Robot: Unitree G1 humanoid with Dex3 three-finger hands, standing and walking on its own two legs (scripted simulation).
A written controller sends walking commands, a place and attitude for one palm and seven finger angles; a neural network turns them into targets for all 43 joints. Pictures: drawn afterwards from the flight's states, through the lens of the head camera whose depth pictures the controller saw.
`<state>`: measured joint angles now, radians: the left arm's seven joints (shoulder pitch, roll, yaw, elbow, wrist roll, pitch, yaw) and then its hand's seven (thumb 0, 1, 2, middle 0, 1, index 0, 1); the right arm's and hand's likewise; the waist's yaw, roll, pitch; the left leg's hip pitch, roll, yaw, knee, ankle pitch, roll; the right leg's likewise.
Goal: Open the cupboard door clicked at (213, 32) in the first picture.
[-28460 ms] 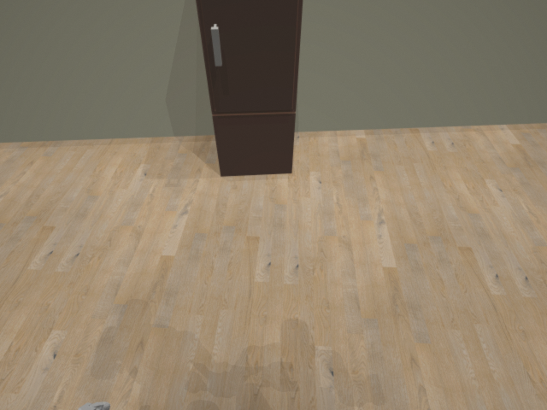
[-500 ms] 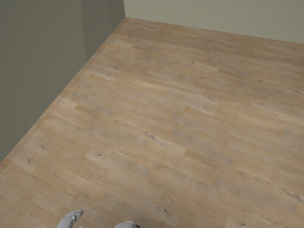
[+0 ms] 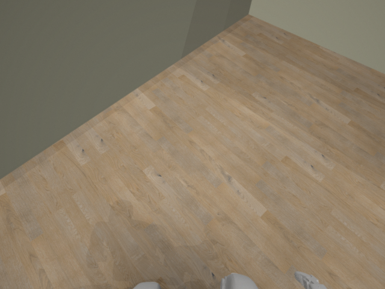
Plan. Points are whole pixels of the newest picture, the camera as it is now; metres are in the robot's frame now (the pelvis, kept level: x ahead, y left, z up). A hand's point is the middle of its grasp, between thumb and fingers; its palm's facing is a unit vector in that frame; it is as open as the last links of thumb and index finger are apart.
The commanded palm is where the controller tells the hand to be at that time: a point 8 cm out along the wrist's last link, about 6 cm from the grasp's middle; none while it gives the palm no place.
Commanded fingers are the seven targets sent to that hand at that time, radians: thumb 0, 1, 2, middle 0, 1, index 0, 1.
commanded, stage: turn to face it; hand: left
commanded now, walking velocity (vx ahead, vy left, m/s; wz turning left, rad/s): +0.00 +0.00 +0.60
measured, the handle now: out of the picture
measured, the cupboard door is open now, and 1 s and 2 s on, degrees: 47 47 47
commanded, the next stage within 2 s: none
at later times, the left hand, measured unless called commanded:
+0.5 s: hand out of the picture +0.02 +0.15 -0.16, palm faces +0.35 -0.91 -0.23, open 7.3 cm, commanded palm none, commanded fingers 0.00 0.90 0.90 -0.20 -0.30 -0.20 -0.30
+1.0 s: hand out of the picture +0.06 +0.18 -0.14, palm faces +0.55 -0.79 -0.29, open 7.4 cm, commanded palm none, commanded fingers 0.00 0.90 0.90 -0.20 -0.30 -0.20 -0.30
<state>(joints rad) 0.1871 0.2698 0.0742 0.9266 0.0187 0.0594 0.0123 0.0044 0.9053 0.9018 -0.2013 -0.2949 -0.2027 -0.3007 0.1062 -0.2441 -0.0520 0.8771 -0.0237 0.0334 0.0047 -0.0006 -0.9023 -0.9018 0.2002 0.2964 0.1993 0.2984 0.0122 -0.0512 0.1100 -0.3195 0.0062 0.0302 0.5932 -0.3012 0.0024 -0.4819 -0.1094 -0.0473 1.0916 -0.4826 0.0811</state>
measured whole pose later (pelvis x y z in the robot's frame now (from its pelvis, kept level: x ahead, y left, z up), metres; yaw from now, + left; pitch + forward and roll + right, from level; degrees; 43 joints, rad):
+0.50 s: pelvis +0.03 -0.05 +0.01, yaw +20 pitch +1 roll +2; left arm 0.22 0.19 0.04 0.88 0.03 0.00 0.02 0.00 0.91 0.90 -0.21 -0.30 -0.21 -0.30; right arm 0.10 -0.23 -0.07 0.93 -0.01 0.08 0.03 0.00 -0.90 -0.90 0.20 0.30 0.20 0.30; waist 0.01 -0.04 0.12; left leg -0.38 0.02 0.08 0.81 -0.45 -0.05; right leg -0.22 -0.15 -0.28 0.56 -0.33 0.00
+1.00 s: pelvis +0.06 -0.07 +0.00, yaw +35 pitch +2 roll +1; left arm 0.09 0.23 0.05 0.85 0.01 0.01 0.01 0.00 0.91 0.90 -0.20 -0.29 -0.20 -0.30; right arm 0.22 -0.23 -0.07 0.94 -0.02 0.06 0.00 0.00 -0.90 -0.90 0.20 0.30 0.20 0.30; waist -0.03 0.02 0.09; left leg -0.33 -0.03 -0.11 0.61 -0.31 -0.02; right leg -0.30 -0.03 -0.04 0.59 -0.32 0.03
